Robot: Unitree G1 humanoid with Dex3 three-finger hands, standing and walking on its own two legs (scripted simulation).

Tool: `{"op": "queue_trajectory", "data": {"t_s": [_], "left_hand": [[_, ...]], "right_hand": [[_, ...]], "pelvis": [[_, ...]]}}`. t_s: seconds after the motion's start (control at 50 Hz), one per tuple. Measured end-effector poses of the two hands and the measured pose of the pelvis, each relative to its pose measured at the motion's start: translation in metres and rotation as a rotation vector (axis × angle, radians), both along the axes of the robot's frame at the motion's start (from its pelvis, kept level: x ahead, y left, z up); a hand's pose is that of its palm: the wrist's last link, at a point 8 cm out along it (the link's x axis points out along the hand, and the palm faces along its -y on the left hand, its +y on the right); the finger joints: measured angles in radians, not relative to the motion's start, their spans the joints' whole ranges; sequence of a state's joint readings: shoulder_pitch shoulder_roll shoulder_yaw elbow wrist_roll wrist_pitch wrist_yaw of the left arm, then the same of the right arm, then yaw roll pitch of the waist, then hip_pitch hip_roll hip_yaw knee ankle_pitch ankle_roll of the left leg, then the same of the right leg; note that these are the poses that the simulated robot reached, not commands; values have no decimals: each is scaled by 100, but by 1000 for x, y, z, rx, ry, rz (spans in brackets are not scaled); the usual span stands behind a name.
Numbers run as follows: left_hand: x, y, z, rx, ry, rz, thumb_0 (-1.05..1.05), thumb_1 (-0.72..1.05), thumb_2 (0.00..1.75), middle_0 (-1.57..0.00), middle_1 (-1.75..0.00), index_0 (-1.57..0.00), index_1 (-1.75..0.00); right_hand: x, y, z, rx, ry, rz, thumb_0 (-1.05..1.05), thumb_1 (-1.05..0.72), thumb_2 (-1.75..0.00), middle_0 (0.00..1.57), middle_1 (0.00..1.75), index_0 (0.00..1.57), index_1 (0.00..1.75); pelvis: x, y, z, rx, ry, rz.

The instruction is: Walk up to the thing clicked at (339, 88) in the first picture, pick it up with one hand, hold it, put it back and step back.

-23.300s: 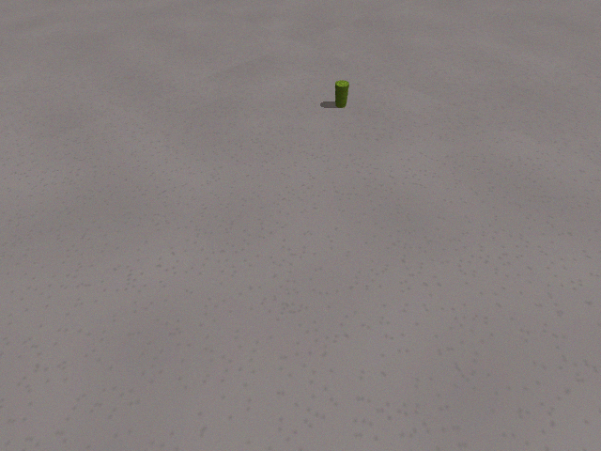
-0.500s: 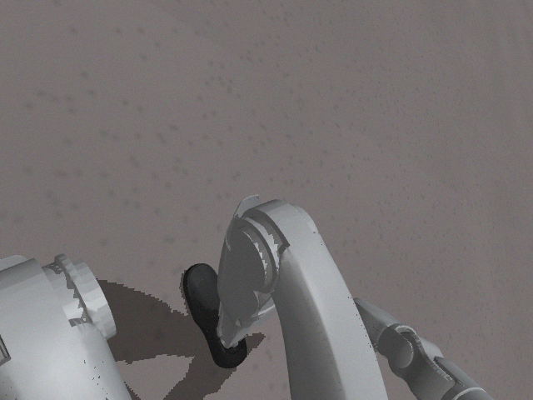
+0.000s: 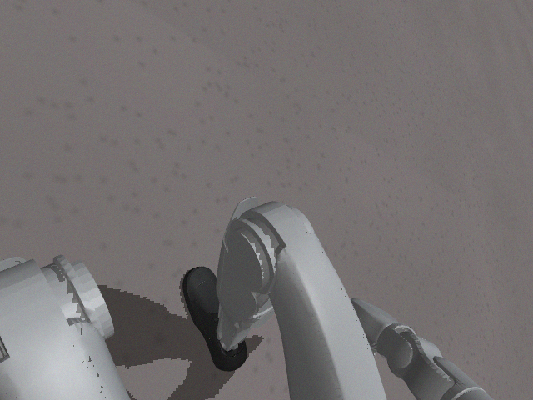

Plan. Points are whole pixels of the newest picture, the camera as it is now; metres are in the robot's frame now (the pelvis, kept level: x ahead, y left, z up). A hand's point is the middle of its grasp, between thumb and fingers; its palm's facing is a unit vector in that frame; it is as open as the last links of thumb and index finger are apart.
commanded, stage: open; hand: left
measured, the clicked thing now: out of the picture +0.46 +0.35 -0.21
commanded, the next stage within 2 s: withdraw in 0.06 s
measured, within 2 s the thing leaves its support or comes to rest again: rests again in 0.08 s
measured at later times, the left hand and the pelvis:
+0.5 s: hand out of the picture +0.43 +0.42 -0.12, palm faces +0.63 -0.78 -0.01, open 17.2 cm; pelvis +0.00 +0.00 +0.00, yaw +1 degrees
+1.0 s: hand out of the picture +0.31 +0.48 -0.01, palm faces +0.52 -0.73 -0.45, open 17.1 cm; pelvis +0.01 -0.01 +0.07, yaw +8 degrees
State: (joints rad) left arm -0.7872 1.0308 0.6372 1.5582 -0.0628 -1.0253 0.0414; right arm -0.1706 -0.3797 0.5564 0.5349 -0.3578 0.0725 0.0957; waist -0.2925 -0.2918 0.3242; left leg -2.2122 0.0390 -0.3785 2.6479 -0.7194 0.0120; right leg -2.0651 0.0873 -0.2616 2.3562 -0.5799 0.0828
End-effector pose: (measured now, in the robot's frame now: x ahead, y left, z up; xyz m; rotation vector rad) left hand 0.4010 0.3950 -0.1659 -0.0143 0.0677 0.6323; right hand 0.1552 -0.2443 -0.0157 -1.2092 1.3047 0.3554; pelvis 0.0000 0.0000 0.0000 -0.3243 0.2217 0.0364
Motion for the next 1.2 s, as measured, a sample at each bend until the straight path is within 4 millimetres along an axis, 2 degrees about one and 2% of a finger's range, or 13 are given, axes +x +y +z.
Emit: {"op": "queue_trajectory", "data": {"t_s": [0.3,0.38,0.44,0.52,0.6,0.66,0.78,0.86,0.96,1.02,1.06,1.12,1.2], "left_hand": [[-5,-2,-6,-14,3,-1,-2,-46,15,-26,-20,-28,-18],[-5,11,4,15,-45,16,-2,-52,11,-20,-15,-21,-13],[-9,30,21,49,-79,39,-2,-55,9,-16,-12,-17,-11],[-23,57,51,88,-90,44,-2,-58,6,-13,-9,-14,-8],[-41,67,76,103,-44,-27,-2,-59,4,-11,-7,-12,-6],[-59,64,79,60,1,-65,-2,-60,3,-10,-7,-11,-5],[-88,58,70,27,245,-111,-2,-54,3,-8,-6,-9,-4],[-104,73,99,97,321,-76,-2,-50,3,-8,-7,-9,-4],[-123,102,165,216,396,17,-2,-47,6,-8,-7,-8,-6],[-137,106,194,249,477,37,-2,-47,7,-7,-7,-7,-6],[-148,98,205,248,549,28,-1,-48,7,-6,-7,-7,-6],[-162,73,217,224,634,-7,-1,-50,7,-6,-6,-6,-6],[-177,30,241,193,688,-58,-1,-51,6,-6,-6,-6,-5]], "right_hand": [[-2,4,2,2,8,-2,0,-89,-89,20,30,20,30],[-2,2,2,-7,8,-8,0,-90,-89,20,30,20,30],[-1,-1,1,-7,1,-25,0,-90,-89,20,30,20,30],[2,-4,-1,19,-25,-59,0,-91,-90,20,30,20,30],[11,-4,-4,75,-73,-97,0,-91,-90,20,30,20,30],[19,-2,-7,125,-112,-116,0,-91,-89,20,30,20,30],[34,7,-9,213,-187,-224,0,-89,-89,20,30,20,30],[42,13,-3,263,-212,-289,1,-91,-90,20,30,20,31],[49,14,0,313,-220,-373,1,-91,-90,20,30,20,30],[53,12,-1,354,-228,-430,1,-90,-90,20,30,20,30],[57,12,0,382,-229,-464,1,-90,-90,20,30,20,30],[62,14,5,423,-223,-498,1,-90,-90,20,30,20,30],[76,21,29,479,-248,-527,1,-90,-90,20,30,20,30]], "pelvis": [[-1,1,2,-3,0,-2],[-1,0,1,0,-2,-1],[0,-1,2,4,4,2],[2,-3,4,14,28,12],[3,-3,8,26,62,23],[2,-3,11,36,81,30],[1,-7,22,67,126,42],[6,-8,37,82,185,60],[12,-8,58,93,262,83],[15,-7,71,107,303,92],[16,-6,80,118,324,96],[17,-7,98,138,346,102],[21,-13,132,163,358,111]]}}
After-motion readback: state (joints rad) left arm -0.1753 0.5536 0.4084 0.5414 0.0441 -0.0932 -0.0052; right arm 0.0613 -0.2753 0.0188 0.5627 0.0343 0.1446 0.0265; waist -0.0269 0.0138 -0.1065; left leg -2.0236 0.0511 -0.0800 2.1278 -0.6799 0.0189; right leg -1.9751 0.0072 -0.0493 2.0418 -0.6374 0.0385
